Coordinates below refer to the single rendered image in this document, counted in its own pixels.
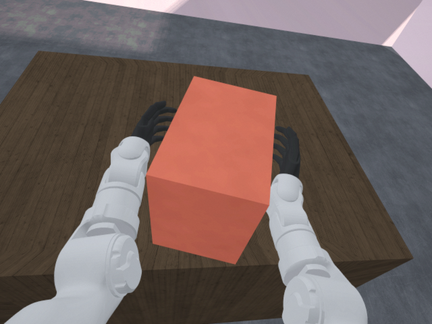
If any pedestal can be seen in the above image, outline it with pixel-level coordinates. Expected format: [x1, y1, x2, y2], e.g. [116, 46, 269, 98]
[0, 51, 413, 324]

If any robot left upper arm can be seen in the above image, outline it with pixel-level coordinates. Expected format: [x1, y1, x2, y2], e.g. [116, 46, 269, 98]
[4, 233, 142, 324]

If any robot right upper arm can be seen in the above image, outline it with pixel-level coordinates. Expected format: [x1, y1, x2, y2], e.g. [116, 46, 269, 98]
[282, 273, 367, 324]

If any carton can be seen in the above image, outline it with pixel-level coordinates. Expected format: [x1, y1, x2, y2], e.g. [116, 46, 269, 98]
[146, 76, 277, 264]

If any left robot forearm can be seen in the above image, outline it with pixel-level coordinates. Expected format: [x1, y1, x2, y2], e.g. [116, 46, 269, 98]
[54, 136, 150, 291]

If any right robot forearm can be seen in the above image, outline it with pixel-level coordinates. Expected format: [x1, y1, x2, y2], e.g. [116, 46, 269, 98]
[266, 173, 368, 324]

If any robot left hand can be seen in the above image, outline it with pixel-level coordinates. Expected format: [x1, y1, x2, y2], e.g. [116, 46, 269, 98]
[131, 101, 177, 146]

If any robot right hand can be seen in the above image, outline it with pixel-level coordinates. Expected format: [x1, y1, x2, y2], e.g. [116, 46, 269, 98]
[273, 126, 300, 178]

